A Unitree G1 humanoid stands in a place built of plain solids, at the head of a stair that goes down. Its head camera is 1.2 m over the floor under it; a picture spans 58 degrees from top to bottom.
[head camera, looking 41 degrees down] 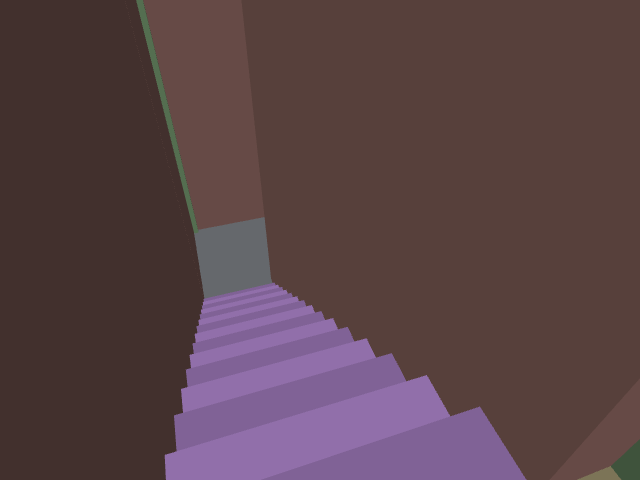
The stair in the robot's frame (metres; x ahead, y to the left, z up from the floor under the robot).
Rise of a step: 0.21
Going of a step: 0.25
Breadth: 0.93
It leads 18 degrees to the left of straight ahead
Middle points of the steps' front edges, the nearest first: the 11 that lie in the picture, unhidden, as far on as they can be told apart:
0.50 -0.02 0.00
0.73 0.05 -0.21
0.97 0.13 -0.42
1.21 0.20 -0.64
1.44 0.28 -0.85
1.68 0.36 -1.06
1.92 0.43 -1.28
2.16 0.51 -1.49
2.39 0.58 -1.70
2.63 0.66 -1.92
2.87 0.74 -2.13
